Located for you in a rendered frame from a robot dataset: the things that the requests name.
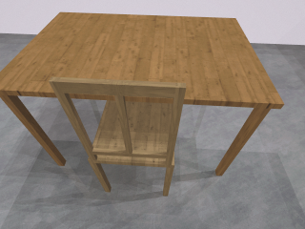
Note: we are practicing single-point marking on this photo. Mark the table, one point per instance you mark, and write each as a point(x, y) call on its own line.
point(212, 55)

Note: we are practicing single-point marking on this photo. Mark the chair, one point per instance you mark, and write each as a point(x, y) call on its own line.
point(129, 132)

